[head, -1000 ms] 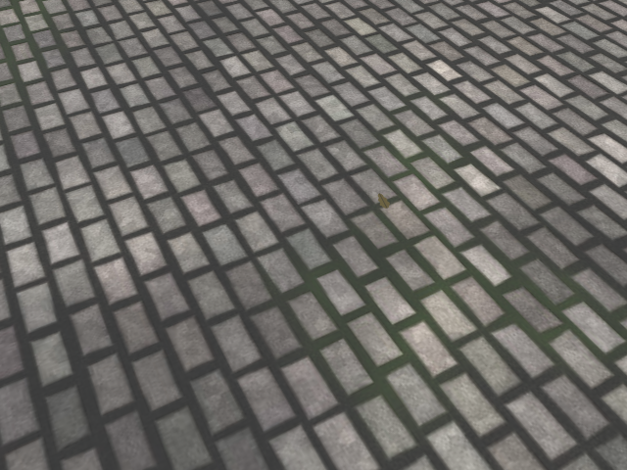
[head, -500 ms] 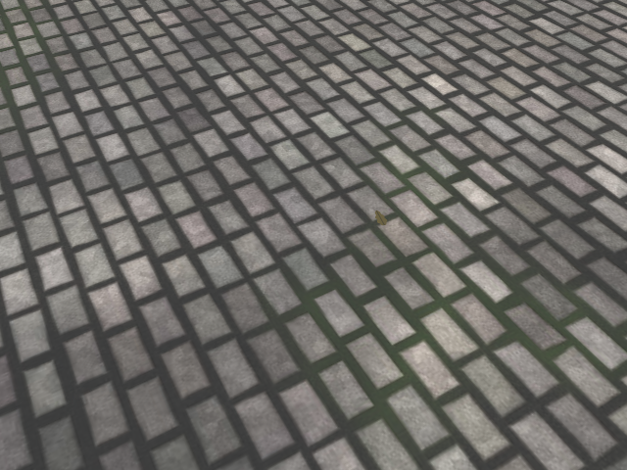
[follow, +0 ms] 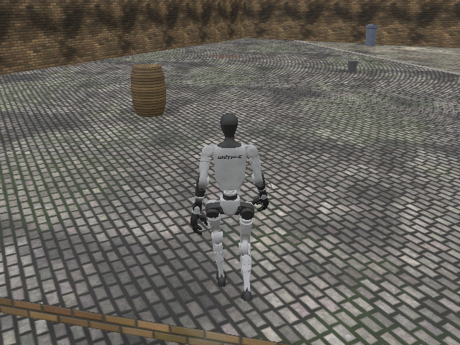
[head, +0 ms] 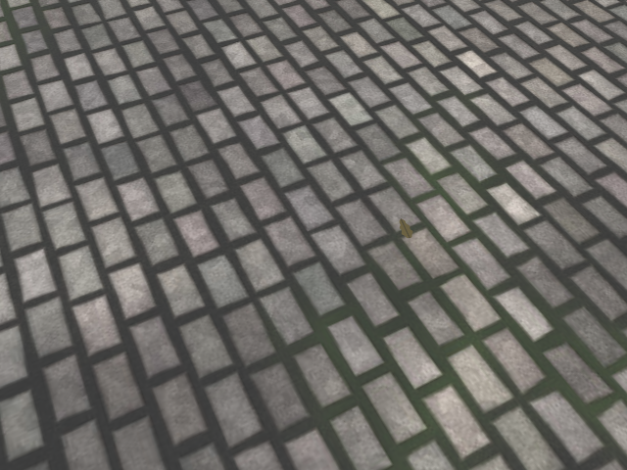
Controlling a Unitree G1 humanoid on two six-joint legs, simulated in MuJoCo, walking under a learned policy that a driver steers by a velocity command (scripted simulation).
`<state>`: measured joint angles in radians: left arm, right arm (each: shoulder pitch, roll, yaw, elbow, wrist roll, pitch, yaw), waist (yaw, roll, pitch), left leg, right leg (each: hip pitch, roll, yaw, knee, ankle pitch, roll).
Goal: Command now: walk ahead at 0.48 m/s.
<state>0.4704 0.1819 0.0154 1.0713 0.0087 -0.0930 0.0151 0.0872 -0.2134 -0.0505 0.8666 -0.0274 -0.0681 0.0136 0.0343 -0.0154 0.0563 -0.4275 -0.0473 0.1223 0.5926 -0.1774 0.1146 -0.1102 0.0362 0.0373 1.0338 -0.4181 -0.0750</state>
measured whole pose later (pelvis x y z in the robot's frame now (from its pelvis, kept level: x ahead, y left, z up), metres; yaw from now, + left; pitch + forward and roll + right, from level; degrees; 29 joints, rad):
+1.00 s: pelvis +0.55 -0.01 +0.01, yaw +14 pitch +0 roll -1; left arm 0.44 0.17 0.04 1.05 0.02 -0.09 0.04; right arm 0.04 -0.18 -0.04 0.86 -0.03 -0.02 0.04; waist 0.04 0.01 0.07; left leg -0.53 0.01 0.15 0.64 -0.12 0.14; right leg 0.13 0.02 -0.31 0.29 -0.41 -0.02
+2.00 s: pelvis +1.03 +0.22 +0.02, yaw +48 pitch +1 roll -2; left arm 0.42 0.24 0.05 0.90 0.02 -0.09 -0.01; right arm 0.08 -0.26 -0.04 0.74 -0.04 -0.01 0.07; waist 0.06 0.04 0.03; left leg -0.62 0.06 -0.01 0.74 -0.09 0.05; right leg 0.00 0.00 -0.20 0.24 -0.26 -0.01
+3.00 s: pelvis +1.40 +0.58 +0.02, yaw +25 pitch +2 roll +0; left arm 0.38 0.27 0.07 0.86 0.00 -0.04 -0.01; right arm 0.10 -0.26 -0.03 0.75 -0.04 -0.03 0.02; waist 0.05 0.03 0.04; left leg -0.67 0.12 -0.05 0.83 -0.11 -0.06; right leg -0.09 0.15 0.09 0.30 -0.23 -0.12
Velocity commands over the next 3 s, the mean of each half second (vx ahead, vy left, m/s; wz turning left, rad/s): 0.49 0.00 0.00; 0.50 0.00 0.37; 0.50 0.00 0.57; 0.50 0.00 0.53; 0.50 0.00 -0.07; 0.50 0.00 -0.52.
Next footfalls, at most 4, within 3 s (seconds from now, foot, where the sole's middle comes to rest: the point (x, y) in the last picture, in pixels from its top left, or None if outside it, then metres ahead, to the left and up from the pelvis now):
0.48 right None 0.45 -0.10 -0.76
1.04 left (295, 360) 0.70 0.09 -0.76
1.60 right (294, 231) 1.08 0.11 -0.76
2.12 left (169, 227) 1.08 0.45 -0.76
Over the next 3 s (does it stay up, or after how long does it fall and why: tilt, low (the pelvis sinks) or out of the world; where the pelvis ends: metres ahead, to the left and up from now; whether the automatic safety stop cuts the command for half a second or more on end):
stays up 1.40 0.58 0.02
